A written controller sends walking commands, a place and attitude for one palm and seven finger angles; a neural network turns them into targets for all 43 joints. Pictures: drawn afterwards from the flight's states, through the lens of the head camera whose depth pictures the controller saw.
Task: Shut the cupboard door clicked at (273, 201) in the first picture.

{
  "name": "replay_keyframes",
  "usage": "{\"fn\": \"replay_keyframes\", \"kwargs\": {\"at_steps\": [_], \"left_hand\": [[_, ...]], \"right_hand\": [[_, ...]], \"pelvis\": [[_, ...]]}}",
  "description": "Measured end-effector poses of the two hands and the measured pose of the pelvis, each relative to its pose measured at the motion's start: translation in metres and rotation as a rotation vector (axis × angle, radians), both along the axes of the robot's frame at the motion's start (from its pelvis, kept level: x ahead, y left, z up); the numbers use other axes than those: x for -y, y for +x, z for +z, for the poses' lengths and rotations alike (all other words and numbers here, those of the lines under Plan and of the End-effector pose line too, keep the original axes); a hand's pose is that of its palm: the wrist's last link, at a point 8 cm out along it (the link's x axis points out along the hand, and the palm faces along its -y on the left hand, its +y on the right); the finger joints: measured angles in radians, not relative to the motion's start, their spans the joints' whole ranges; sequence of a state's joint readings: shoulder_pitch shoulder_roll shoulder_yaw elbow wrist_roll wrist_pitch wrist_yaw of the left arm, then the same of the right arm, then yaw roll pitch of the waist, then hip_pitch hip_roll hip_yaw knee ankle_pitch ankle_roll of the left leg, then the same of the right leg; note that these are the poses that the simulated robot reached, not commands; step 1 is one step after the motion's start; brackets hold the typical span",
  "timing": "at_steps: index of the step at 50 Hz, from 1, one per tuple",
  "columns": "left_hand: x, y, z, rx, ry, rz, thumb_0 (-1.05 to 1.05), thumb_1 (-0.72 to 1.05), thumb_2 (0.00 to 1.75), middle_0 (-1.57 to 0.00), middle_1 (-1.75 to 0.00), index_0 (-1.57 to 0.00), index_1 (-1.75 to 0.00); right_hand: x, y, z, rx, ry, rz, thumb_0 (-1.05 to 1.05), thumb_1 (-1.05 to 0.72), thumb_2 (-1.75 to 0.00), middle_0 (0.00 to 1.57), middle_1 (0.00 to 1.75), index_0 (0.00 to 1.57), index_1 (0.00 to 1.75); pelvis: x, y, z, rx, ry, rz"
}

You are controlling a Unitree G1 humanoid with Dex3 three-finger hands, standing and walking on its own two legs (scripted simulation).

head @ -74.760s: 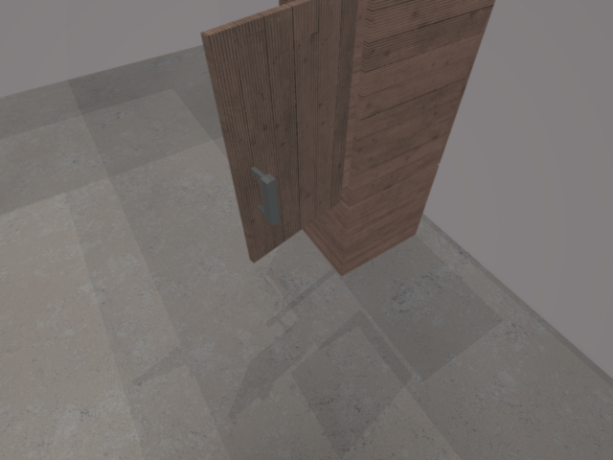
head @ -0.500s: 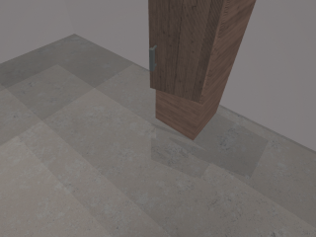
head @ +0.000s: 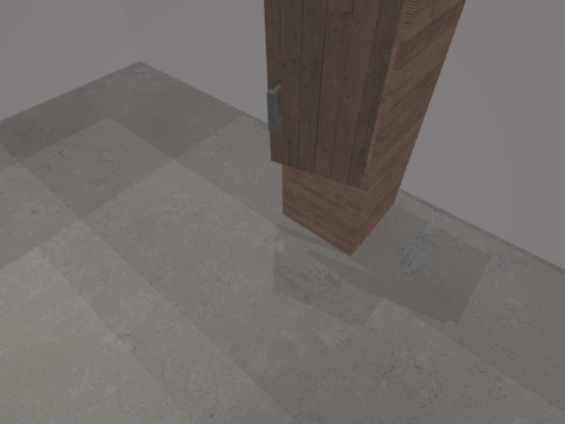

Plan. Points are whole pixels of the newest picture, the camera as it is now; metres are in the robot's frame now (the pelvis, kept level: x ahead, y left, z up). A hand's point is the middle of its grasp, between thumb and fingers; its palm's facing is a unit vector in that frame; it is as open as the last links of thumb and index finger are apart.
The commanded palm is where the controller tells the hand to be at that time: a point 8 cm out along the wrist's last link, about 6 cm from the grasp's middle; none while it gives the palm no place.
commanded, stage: look to check the result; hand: left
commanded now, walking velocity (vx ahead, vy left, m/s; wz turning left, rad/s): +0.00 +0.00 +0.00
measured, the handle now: (275, 108) +0.98 +0.08 -0.11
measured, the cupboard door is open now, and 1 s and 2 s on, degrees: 14 14 14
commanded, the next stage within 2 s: walk to a spot facing it in 0.06 s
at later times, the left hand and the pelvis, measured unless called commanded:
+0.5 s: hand out of the picture +0.04 +0.21 -0.18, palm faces +0.12 -0.96 -0.26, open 7.4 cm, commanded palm none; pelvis +0.00 +0.00 -0.01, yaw +7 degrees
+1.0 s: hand out of the picture +0.01 +0.25 -0.16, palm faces +0.39 -0.88 -0.28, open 7.4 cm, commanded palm none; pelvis +0.00 +0.01 -0.01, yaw +24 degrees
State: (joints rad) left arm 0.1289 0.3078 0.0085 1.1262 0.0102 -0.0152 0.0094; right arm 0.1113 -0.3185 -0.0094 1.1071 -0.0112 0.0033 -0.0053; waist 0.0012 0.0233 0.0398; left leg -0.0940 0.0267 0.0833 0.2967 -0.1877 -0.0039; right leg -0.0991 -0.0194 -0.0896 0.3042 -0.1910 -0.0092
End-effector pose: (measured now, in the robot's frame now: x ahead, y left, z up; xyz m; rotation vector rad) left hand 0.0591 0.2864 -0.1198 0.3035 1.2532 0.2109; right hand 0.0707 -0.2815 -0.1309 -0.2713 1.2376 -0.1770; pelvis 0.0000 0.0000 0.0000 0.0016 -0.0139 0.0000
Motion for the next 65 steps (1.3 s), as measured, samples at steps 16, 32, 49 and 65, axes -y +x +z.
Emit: {"fn": "replay_keyframes", "kwargs": {"at_steps": [16, 32, 49, 65], "left_hand": [[0.021, 0.011, -0.007, 0.011, -0.02, 0.02, 0.0, 0.91, 0.9, -0.2, -0.3, -0.2, -0.3], [0.011, -0.081, -0.06, -0.051, -0.133, 0.247, 0.0, 0.91, 0.9, -0.2, -0.3, -0.2, -0.3], [-0.002, -0.073, -0.005, 0.13, -0.045, 0.372, 0.01, 0.91, 0.9, -0.2, -0.3, -0.2, -0.3], [0.09, -0.147, -0.006, -0.021, -0.11, 0.748, 0.0, 0.91, 0.9, -0.2, -0.3, -0.2, -0.3]], "right_hand": [[0.007, 0.0, -0.003, -0.031, -0.004, -0.004, 0.0, -0.91, -0.9, 0.2, 0.3, 0.2, 0.3], [-0.074, -0.007, -0.029, -0.093, 0.052, 0.127, 0.0, -0.91, -0.9, 0.2, 0.3, 0.2, 0.3], [-0.068, 0.02, -0.022, -0.129, 0.067, 0.285, 0.0, -0.91, -0.9, 0.21, 0.3, 0.2, 0.3], [-0.13, 0.204, -0.011, -0.017, 0.103, 0.615, 0.0, -0.91, -0.9, 0.2, 0.3, 0.19, 0.3]], "pelvis": [[0.01, 0.008, -0.002, -0.004, 0.003, 0.022], [-0.027, -0.014, -0.032, 0.013, -0.019, 0.213], [-0.012, -0.005, -0.01, -0.039, -0.023, 0.413], [-0.018, 0.061, -0.002, -0.031, 0.026, 0.683]]}}
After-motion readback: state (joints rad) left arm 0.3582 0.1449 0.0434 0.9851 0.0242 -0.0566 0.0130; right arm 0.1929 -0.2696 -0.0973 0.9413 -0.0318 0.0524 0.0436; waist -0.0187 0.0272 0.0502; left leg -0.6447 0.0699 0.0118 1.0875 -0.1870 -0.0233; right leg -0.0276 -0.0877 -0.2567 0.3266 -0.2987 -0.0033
